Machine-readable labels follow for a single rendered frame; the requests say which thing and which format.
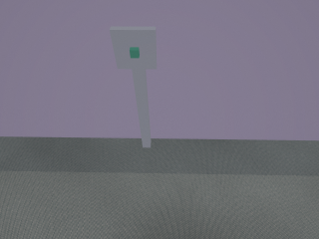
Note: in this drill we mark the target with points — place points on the panel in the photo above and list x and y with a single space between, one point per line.
145 38

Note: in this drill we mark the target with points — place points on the button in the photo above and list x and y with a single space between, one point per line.
134 52

